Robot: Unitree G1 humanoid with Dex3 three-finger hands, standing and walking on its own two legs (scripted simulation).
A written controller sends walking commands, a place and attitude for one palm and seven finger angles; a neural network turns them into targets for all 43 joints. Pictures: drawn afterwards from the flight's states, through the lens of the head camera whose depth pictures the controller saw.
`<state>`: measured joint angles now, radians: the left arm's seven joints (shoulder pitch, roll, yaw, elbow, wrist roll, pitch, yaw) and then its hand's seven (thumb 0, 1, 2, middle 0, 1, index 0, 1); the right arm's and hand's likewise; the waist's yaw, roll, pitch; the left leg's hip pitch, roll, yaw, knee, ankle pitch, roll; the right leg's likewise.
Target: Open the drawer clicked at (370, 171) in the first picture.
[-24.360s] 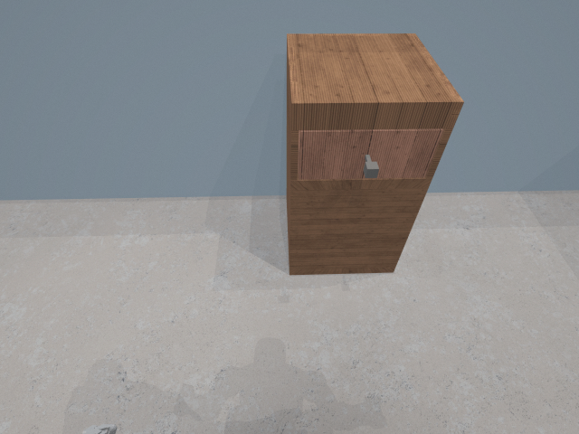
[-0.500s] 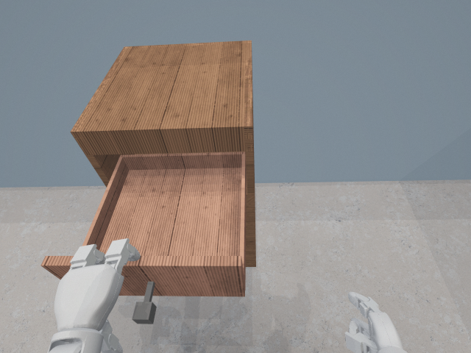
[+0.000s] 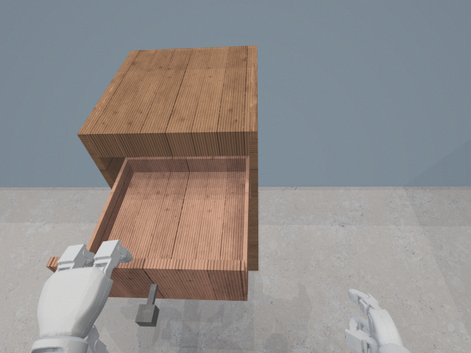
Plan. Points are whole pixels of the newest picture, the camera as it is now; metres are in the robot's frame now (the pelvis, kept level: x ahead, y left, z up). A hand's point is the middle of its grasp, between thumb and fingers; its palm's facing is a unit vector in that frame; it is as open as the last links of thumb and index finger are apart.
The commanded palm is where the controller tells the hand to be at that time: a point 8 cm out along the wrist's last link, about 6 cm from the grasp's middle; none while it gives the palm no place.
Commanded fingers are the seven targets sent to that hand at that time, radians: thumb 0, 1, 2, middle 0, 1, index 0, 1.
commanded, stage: draw the hand back to the body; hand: left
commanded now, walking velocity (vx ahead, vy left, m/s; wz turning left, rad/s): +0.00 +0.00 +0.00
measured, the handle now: (150, 305) +0.23 +0.22 -0.12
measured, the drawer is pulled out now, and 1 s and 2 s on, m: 0.30 0.30 0.30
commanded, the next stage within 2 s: step back with the hand held close in 1.42 s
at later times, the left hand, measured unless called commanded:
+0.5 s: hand (78, 291) +0.18 +0.24 +0.09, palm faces +0.17 -0.58 -0.80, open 13.8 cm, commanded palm +0.15 +0.26 +0.15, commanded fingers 0.00 -0.32 0.38 -0.29 -1.09 -0.29 -1.09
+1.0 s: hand (55, 257) +0.19 +0.23 +0.17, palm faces +0.37 -0.83 -0.41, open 10.6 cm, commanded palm +0.14 +0.28 +0.20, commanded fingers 0.00 0.55 0.75 -0.22 -0.52 -0.22 -0.52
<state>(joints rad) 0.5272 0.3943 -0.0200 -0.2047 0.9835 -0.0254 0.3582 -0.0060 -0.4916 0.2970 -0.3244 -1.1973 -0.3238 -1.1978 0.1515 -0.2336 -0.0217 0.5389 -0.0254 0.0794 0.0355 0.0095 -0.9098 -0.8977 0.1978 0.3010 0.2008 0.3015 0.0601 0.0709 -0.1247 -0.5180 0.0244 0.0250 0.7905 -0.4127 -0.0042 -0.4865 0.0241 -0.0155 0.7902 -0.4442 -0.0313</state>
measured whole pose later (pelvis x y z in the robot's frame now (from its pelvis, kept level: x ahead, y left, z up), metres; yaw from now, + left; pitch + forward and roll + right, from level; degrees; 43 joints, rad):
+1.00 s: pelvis +0.02 +0.00 +0.03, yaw +2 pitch -1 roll +0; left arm 0.58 0.31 0.24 -0.47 -0.05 -0.09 0.11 -0.01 0.21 0.60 -0.26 -0.74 -0.26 -0.74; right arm 0.18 -0.22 0.01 0.62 0.01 -0.13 -0.08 0.01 -0.91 -0.90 0.20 0.30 0.20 0.30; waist 0.05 0.07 0.00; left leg -0.14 0.00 0.00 0.44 -0.28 0.00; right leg -0.09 0.01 -0.04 0.42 -0.31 -0.02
